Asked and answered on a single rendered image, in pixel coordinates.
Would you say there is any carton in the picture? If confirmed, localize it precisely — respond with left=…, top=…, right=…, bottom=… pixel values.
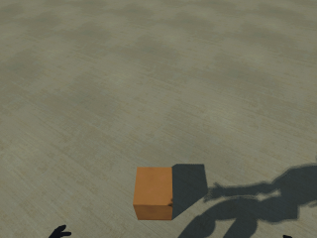
left=133, top=167, right=173, bottom=221

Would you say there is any robot left hand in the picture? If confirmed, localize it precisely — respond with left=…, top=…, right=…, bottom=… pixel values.
left=49, top=224, right=71, bottom=238

